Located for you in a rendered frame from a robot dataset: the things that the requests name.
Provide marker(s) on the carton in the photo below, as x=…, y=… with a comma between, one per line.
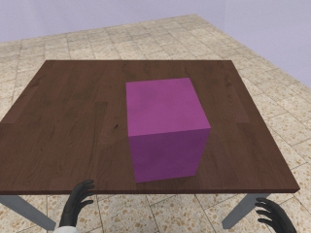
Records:
x=167, y=129

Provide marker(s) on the table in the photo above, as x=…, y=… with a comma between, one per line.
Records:
x=69, y=125

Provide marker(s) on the robot right hand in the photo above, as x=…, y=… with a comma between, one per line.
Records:
x=280, y=222

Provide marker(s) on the robot left hand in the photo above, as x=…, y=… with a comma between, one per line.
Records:
x=74, y=203

